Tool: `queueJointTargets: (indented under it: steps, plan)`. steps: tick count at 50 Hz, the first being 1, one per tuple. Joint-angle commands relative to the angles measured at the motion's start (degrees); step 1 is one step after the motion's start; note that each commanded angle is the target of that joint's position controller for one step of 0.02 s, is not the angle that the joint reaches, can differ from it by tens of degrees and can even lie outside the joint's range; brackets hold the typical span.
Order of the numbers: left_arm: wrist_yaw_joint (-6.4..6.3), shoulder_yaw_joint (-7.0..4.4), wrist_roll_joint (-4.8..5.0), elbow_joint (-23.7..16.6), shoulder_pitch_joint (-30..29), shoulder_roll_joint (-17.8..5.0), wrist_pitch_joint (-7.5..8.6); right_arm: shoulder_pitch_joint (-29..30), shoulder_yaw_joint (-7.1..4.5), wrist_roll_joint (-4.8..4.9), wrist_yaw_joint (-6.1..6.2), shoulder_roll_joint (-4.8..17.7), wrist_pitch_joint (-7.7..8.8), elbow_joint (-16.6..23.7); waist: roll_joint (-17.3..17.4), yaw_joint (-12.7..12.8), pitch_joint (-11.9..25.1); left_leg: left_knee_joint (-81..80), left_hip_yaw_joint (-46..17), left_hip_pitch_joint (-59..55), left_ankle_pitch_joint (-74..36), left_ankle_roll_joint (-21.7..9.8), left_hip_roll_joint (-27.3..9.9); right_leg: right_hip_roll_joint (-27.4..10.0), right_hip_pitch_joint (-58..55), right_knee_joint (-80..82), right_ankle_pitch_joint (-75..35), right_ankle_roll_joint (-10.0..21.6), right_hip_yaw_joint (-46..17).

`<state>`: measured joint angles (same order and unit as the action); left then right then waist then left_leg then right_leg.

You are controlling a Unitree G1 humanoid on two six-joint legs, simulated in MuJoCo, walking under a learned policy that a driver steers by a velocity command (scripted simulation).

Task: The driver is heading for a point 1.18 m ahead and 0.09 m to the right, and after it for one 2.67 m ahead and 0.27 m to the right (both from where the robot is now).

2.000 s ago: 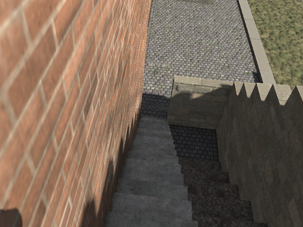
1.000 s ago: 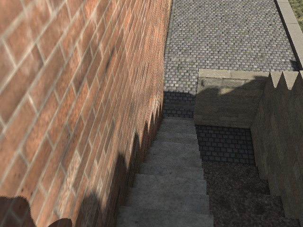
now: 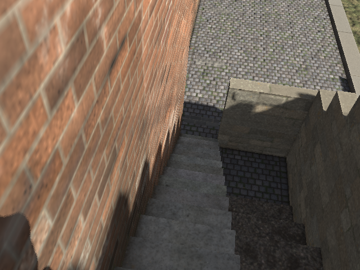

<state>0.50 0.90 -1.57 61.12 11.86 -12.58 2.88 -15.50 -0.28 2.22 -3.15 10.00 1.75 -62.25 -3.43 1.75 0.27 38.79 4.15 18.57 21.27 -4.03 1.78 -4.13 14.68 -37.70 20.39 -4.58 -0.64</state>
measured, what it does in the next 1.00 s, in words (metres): stands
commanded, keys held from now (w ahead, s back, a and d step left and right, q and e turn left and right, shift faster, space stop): no key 0.60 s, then w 0.40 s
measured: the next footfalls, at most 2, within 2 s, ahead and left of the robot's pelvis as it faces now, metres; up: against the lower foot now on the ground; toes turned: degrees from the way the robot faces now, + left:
right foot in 1.14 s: +0.07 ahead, -0.15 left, +0.00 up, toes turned -2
left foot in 1.54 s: +0.28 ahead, +0.11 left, -0.19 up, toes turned -7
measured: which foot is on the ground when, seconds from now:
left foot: down 0.00-1.00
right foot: down 0.00-0.94, up 0.96-1.00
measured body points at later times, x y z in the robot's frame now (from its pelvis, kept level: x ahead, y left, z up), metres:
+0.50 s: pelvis -0.04 -0.04 +0.02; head -0.06 -0.04 +0.47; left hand +0.04 +0.18 -0.12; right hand -0.08 -0.29 -0.14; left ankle -0.01 +0.08 -0.72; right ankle -0.05 -0.16 -0.72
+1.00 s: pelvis +0.01 -0.03 +0.00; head -0.02 -0.02 +0.45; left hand +0.09 +0.20 -0.14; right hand +0.01 -0.30 -0.13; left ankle -0.01 +0.07 -0.72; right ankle -0.04 -0.16 -0.72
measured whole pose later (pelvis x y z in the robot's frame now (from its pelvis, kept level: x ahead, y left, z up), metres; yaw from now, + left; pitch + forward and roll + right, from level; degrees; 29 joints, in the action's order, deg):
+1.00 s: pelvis +0.01 -0.03 +0.00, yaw -5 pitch -2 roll +0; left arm 1.5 -0.1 -3.1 48.6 18.7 -13.5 -1.0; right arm -19.7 -0.4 1.4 2.2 13.4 -0.1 -54.7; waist -1.6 -0.6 2.4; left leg 37.1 4.1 13.0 22.6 -1.2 -1.3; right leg 3.0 12.5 -39.0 25.5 2.6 -6.1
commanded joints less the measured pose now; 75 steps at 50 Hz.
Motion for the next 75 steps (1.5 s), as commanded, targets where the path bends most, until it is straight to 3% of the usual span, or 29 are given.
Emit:
queueJointTargets:
  steps: [1,4,10,15,20,22,30,32,36,40,44,48,52,53,56,57,58,59,60,61,62,64,66,67,69,71,73,74,75]
  plan:
    - [0.00,-0.66,-2.42,-4.0,-0.7,-5.5,-3.09,-7.1,-1.38,2.09,8.89,6.1,-2.18,2.0,1.5,-5.1,7.3,-6.1,-6.9,-9.9,-37.3,3.8,-9.3,-3.3,-4.1,3.5,-36.1,5.8,-6.1]
    - [0.17,-0.07,-1.78,-4.5,1.9,-4.0,-3.24,-4.3,-1.66,0.97,8.67,6.6,-4.86,2.7,3.1,-4.4,1.4,-8.3,-6.9,-9.1,-27.8,4.2,-9.8,-1.7,-0.4,8.1,-22.2,5.7,-6.6]
    - [0.88,0.89,-1.25,-7.3,2.7,-2.5,-3.87,1.2,-1.04,0.32,6.96,7.3,-5.07,4.4,1.5,-2.7,-3.7,-14.6,-6.7,-5.6,-10.6,4.9,-9.3,-2.0,0.3,14.3,-15.0,5.8,-8.0]
    - [2.12,0.76,-0.92,-8.9,3.9,-2.5,-3.54,-1.7,-0.35,-0.45,5.69,8.0,-4.39,4.3,3.3,-2.0,-3.9,-17.9,-6.4,-5.4,-5.4,5.9,-9.8,-1.9,-1.7,17.5,-9.1,6.3,-8.8]
    - [3.34,0.48,-2.03,-10.2,5.0,-2.8,-2.68,-4.5,-0.48,-0.68,4.77,8.4,-4.00,3.1,2.9,-2.1,-5.5,-19.9,-6.7,-5.5,-3.2,5.9,-9.6,-1.8,-1.1,18.8,-3.1,6.6,-9.1]
    - [3.88,0.28,-1.18,-11.3,4.8,-2.7,-1.69,-5.4,-0.88,-0.62,4.96,9.4,-3.96,3.1,2.9,-1.6,-6.2,-19.2,-6.6,-5.7,-4.1,5.7,-9.2,-1.6,-0.1,19.0,-2.7,6.9,-9.0]
    - [4.27,0.01,-0.67,-12.4,5.5,-3.0,-0.78,-6.8,-0.35,-1.15,5.09,9.1,-4.73,4.2,2.2,-2.4,-5.9,-19.8,-6.3,-5.0,-2.9,5.0,-8.9,-0.6,0.2,18.7,-1.6,7.5,-10.0]
    - [3.50,0.05,-1.05,-12.2,6.5,-2.2,-0.86,-8.2,-0.09,-1.55,4.94,8.1,-3.51,3.9,2.6,-2.8,-4.8,-21.1,-6.0,-7.1,-2.3,5.4,-8.3,-0.5,1.3,21.0,6.1,7.3,-11.3]
    - [3.33,-2.40,-0.13,-12.4,6.4,-6.5,-1.65,-6.7,-0.49,-1.86,4.31,8.1,-3.58,5.6,-2.6,-2.7,-6.9,-14.7,-0.9,-4.3,1.2,3.4,-3.8,-0.8,3.8,24.8,20.9,10.7,-16.6]
    - [2.42,-3.32,-0.12,-13.1,6.8,-7.2,-1.37,-5.2,-0.30,-1.88,5.51,8.0,-1.49,8.1,-3.2,-2.0,-8.0,-11.1,-0.7,-0.2,-1.9,2.9,-3.5,-0.6,0.1,23.2,17.9,12.4,-18.9]
    - [2.11,-2.49,-1.16,-15.7,3.3,-6.0,-2.41,-3.2,-0.70,-0.05,4.76,9.6,-2.29,10.1,-0.6,-3.5,-8.3,-11.6,-3.0,-2.7,4.3,1.2,-4.5,3.6,3.3,16.6,14.4,10.6,-13.5]
    - [0.52,-1.09,-1.18,-16.8,5.0,-2.7,-3.60,-10.3,-1.72,-0.72,5.58,12.2,-1.93,7.4,11.1,-3.7,-8.1,-16.7,-16.9,-8.7,4.4,-3.1,-13.5,8.8,11.6,0.5,7.7,8.4,-5.0]
    - [1.47,-0.92,-2.06,-16.9,2.4,-2.6,-2.25,-16.0,-3.59,-1.14,5.36,14.1,-0.95,4.8,11.5,-6.3,-7.5,-16.2,-27.6,-15.0,1.6,-10.8,-20.5,5.3,24.4,-8.4,10.6,6.6,-0.5]
    - [1.69,-0.95,-1.27,-16.2,3.2,-2.4,-1.79,-12.2,-3.62,-1.23,5.13,13.1,-0.41,6.5,10.6,-4.9,-6.5,-14.4,-21.9,-8.2,0.1,-9.2,-17.7,6.0,17.0,-9.2,5.9,5.9,1.2]
    - [1.13,-1.15,-1.84,-11.3,15.9,-1.5,-1.91,-2.2,-3.49,-0.90,5.91,10.8,0.51,8.1,10.4,3.1,-0.4,-2.8,-14.2,10.9,4.0,-4.9,-11.4,6.5,-5.5,-12.0,4.8,7.3,0.4]
    - [0.87,-1.58,-2.03,-9.4,22.1,-2.6,-1.64,1.4,-3.41,-0.88,5.89,10.1,0.41,9.4,4.9,6.9,-1.2,6.9,-7.5,20.1,5.2,-2.8,-7.4,5.3,-14.2,-4.3,4.2,9.1,-3.3]
    - [0.61,-3.14,-2.02,-8.0,28.0,-8.0,-1.28,6.0,-3.60,-0.78,5.49,10.1,0.73,11.6,-6.0,10.0,-4.6,24.5,-0.6,28.7,3.3,-0.7,-3.0,-1.5,-18.8,8.1,-4.2,11.9,-16.1]
    - [0.77,-5.44,-1.38,-7.5,32.0,-15.5,0.34,5.1,-3.85,-0.95,5.30,10.2,1.54,14.3,-10.8,9.5,-5.5,30.2,-5.5,37.7,14.0,-0.4,0.8,-11.6,-20.2,14.9,-13.1,18.2,-41.2]
    - [0.75,-5.96,-1.01,-7.1,30.0,-16.2,1.40,5.2,-3.95,-1.32,5.78,10.6,1.59,13.9,-6.7,7.1,-9.1,32.8,-10.0,42.6,9.8,0.5,-2.5,-16.0,-20.1,15.1,-17.3,22.2,-43.4]
    - [0.85,-6.30,-0.93,-7.5,25.5,-15.2,1.67,5.0,-4.23,-1.86,5.98,11.4,1.31,13.2,-5.1,5.2,-9.6,34.6,-12.4,42.5,5.3,1.9,-5.3,-17.6,-17.2,14.6,-14.1,25.4,-41.9]
    - [1.22,-5.71,-2.35,-8.3,20.6,-12.1,1.98,2.5,-5.05,-1.40,6.29,12.4,0.75,11.4,-0.3,2.0,-9.9,31.8,-12.0,37.1,1.5,3.6,-6.7,-15.1,-12.0,13.8,-9.0,25.1,-35.0]
    - [1.41,-5.10,-1.72,-9.0,12.8,-8.8,2.38,-0.2,-5.44,-2.09,5.83,10.7,-0.92,10.4,-1.8,-2.6,-9.4,27.7,-9.4,24.5,-6.4,5.5,-6.3,-11.3,0.5,12.1,-10.0,22.3,-25.3]
    - [0.00,-3.32,-0.19,-7.7,9.7,-4.0,3.64,2.7,-5.60,-2.95,5.46,7.8,-1.57,12.0,-1.3,-3.9,-8.6,16.7,-12.3,22.4,-31.6,6.3,-5.6,-4.9,5.6,5.1,5.1,17.2,-16.0]
    - [-0.22,-3.37,1.25,-8.1,7.0,-4.6,4.20,3.3,-4.10,-3.24,5.13,4.7,-1.98,13.2,0.0,-5.7,-7.4,6.9,-11.2,11.7,-45.6,5.4,-4.6,-2.2,13.8,4.6,8.2,14.0,-10.3]
    - [-0.32,-3.63,1.33,-6.6,7.6,-5.4,3.42,-0.4,-3.47,-1.68,3.56,3.4,-2.61,10.1,2.7,-5.6,-3.2,0.1,-2.7,-10.7,-54.2,6.0,0.1,0.8,23.8,0.8,8.8,12.5,-1.4]
    - [-0.31,-3.64,-0.53,-4.5,8.2,-5.7,2.88,-7.4,-4.17,-1.17,3.83,5.0,-2.11,6.9,0.3,-5.9,-1.2,2.4,-0.8,-17.5,-61.0,5.7,0.1,1.0,22.7,-6.8,11.8,10.9,-0.1]
    - [-0.50,-3.92,-2.94,-3.6,6.6,-6.8,1.06,-11.4,-5.21,-1.93,4.65,9.3,-2.29,4.4,-3.9,-6.1,-4.6,-4.4,-2.9,-13.0,-52.4,4.7,-4.2,0.9,11.4,-17.4,8.9,10.2,-2.4]
    - [3.24,-1.84,-4.63,-5.4,9.5,-10.3,5.11,-16.8,-1.58,-18.39,-3.58,9.0,-1.28,9.1,-1.6,-7.9,-16.9,10.6,-8.4,-15.1,-28.4,3.6,-8.3,-2.4,26.8,-40.6,14.4,10.8,-5.6]
    - [3.43,-3.91,-1.40,-3.6,11.4,-10.8,6.52,-25.9,-4.54,-15.37,-4.97,12.9,-0.97,4.7,9.9,-9.9,-10.8,-5.1,-13.4,-9.6,-22.1,0.6,-7.0,1.1,16.2,-54.6,10.2,9.3,-6.6]
Velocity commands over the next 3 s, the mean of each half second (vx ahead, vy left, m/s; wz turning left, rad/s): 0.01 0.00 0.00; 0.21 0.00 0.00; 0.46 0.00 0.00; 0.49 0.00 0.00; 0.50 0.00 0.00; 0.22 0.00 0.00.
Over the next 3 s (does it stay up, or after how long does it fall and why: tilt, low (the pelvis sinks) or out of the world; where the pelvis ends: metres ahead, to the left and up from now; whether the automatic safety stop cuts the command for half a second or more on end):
stays up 0.92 -0.09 -0.78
